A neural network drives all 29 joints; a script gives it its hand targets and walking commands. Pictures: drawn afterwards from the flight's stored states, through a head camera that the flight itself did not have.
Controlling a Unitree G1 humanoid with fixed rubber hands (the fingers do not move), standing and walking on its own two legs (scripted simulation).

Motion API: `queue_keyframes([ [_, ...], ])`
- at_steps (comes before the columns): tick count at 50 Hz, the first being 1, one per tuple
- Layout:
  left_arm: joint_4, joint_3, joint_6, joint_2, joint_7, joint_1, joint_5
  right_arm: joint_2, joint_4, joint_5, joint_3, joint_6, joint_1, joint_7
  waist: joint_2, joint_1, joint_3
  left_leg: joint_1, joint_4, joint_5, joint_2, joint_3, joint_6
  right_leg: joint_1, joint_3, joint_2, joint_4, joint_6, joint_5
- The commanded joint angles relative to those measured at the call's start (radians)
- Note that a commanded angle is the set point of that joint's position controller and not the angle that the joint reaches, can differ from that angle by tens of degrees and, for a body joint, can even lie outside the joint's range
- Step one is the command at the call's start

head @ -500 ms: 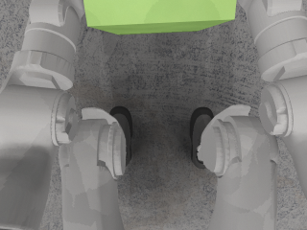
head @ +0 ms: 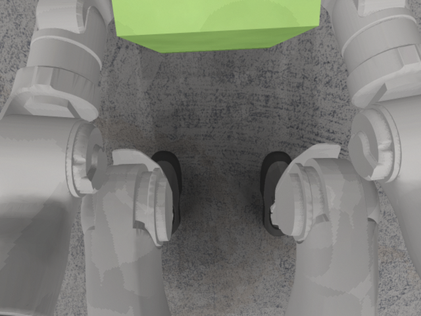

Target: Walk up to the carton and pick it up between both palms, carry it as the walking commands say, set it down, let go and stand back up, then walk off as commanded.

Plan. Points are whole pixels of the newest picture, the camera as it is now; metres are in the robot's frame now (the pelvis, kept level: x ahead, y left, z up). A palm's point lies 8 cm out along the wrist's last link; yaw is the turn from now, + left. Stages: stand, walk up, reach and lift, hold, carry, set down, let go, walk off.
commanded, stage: reach and lift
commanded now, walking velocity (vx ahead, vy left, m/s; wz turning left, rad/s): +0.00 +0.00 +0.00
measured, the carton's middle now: out of the picture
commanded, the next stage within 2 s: none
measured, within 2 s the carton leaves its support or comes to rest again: leaves its support in 0.38 s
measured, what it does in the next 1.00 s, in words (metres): rises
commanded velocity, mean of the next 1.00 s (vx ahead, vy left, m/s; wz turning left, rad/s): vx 0.00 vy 0.00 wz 0.00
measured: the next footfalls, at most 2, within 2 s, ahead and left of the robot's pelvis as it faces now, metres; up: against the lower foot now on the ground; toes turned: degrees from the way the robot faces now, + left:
none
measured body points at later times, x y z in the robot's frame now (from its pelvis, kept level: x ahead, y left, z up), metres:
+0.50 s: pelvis +0.00 +0.00 +0.01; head +0.38 +0.00 +0.24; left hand +0.57 +0.16 -0.16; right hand +0.57 -0.15 -0.16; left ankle +0.11 +0.14 -0.32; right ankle +0.10 -0.13 -0.32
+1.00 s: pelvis -0.01 +0.00 +0.05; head +0.37 +0.00 +0.28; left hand +0.57 +0.16 -0.10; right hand +0.57 -0.15 -0.11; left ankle +0.11 +0.14 -0.32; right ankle +0.10 -0.13 -0.32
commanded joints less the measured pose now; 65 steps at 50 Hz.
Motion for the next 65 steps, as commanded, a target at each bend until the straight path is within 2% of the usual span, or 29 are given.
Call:
queue_keyframes([
  [1,-0.283,-0.230,0.014,-0.923,-0.280,-0.637,-0.030,0.928,-0.304,0.019,0.201,0.012,-0.603,0.283,-0.025,0.022,-1.460,0.687,-0.144,0.476,-0.091,0.156,0.018,0.655,-0.160,0.079,-0.182,-0.031,0.464],
  [3,-0.295,-0.233,0.024,-0.944,-0.291,-0.631,-0.032,0.952,-0.321,0.020,0.205,0.023,-0.598,0.292,-0.027,0.028,-1.463,0.675,-0.138,0.483,-0.091,0.157,0.021,0.656,-0.158,0.078,-0.176,-0.031,0.475],
  [9,-0.343,-0.237,0.038,-0.968,-0.303,-0.634,-0.044,0.949,-0.382,0.014,0.207,0.042,-0.612,0.297,-0.044,0.016,-1.521,0.672,-0.129,0.490,-0.090,0.160,0.026,0.687,-0.158,0.075,-0.172,-0.032,0.492],
  [10,-0.351,-0.228,0.039,-0.961,-0.303,-0.639,-0.036,0.959,-0.380,0.015,0.202,0.045,-0.609,0.296,-0.042,0.029,-1.537,0.665,-0.128,0.491,-0.090,0.164,0.026,0.704,-0.154,0.075,-0.171,-0.032,0.502],
  [13,-0.422,-0.261,0.044,-0.980,-0.296,-0.671,-0.061,0.984,-0.447,0.035,0.223,0.051,-0.621,0.291,-0.043,0.022,-1.724,0.742,-0.127,0.558,-0.094,0.164,0.026,0.796,-0.157,0.080,-0.164,-0.029,0.585],
  [17,-0.537,-0.281,0.061,-1.000,-0.279,-0.708,-0.083,1.017,-0.561,0.068,0.260,0.068,-0.658,0.274,-0.031,0.040,-1.992,0.837,-0.139,0.651,-0.103,0.171,0.021,0.932,-0.156,0.093,-0.160,-0.024,0.695],
  [23,-0.634,-0.278,0.094,-1.020,-0.261,-0.764,-0.063,1.028,-0.617,0.044,0.249,0.097,-0.700,0.265,-0.013,0.049,-2.117,0.919,-0.186,0.654,-0.106,0.174,0.014,0.931,-0.174,0.105,-0.193,-0.020,0.648],
  [29,-0.574,-0.245,0.128,-1.037,-0.258,-0.773,-0.013,1.005,-0.582,0.000,0.209,0.120,-0.737,0.273,-0.013,0.040,-2.023,0.913,-0.234,0.533,-0.098,0.167,0.018,0.836,-0.187,0.097,-0.245,-0.026,0.497],
  [32,-0.575,-0.247,0.144,-1.052,-0.261,-0.786,-0.009,1.005,-0.590,-0.009,0.203,0.133,-0.756,0.276,-0.018,0.026,-2.054,0.943,-0.249,0.513,-0.100,0.165,0.019,0.839,-0.193,0.093,-0.265,-0.029,0.467],
  [36,-0.572,-0.241,0.167,-1.070,-0.266,-0.780,0.009,1.026,-0.582,-0.023,0.191,0.154,-0.752,0.286,-0.009,0.027,-2.068,0.967,-0.273,0.500,-0.099,0.161,0.019,0.829,-0.199,0.094,-0.289,-0.032,0.447],
  [45,-0.632,-0.265,0.202,-1.122,-0.283,-0.754,0.023,1.075,-0.622,-0.046,0.209,0.191,-0.718,0.297,-0.001,0.019,-2.190,1.014,-0.306,0.555,-0.111,0.163,0.015,0.906,-0.199,0.105,-0.322,-0.030,0.512],
  [49,-0.663,-0.282,0.209,-1.117,-0.283,-0.744,0.021,1.097,-0.668,-0.039,0.242,0.199,-0.717,0.292,-0.022,0.034,-2.262,1.026,-0.316,0.584,-0.116,0.165,0.017,0.979,-0.189,0.111,-0.333,-0.023,0.559],
  [50,-0.669,-0.284,0.213,-1.116,-0.283,-0.736,0.024,1.096,-0.691,-0.031,0.255,0.201,-0.730,0.289,-0.022,0.046,-2.283,1.034,-0.320,0.589,-0.117,0.167,0.018,0.997,-0.186,0.112,-0.335,-0.021,0.566],
  [55,-0.712,-0.304,0.227,-1.114,-0.276,-0.727,0.020,1.113,-0.740,-0.019,0.288,0.218,-0.725,0.276,-0.035,0.056,-2.361,1.063,-0.344,0.614,-0.122,0.167,0.019,1.080,-0.177,0.120,-0.355,-0.015,0.609],
  [60,-0.733,-0.296,0.240,-1.124,-0.274,-0.720,0.032,1.144,-0.745,-0.029,0.288,0.237,-0.702,0.269,-0.049,0.062,-2.386,1.059,-0.379,0.587,-0.126,0.172,0.023,1.120,-0.171,0.124,-0.389,-0.014,0.600],
  [65,-0.691,-0.276,0.255,-1.148,-0.281,-0.702,0.054,1.159,-0.715,-0.051,0.261,0.251,-0.679,0.275,-0.046,0.062,-2.328,1.040,-0.422,0.528,-0.125,0.168,0.025,1.093,-0.168,0.125,-0.433,-0.019,0.539],
])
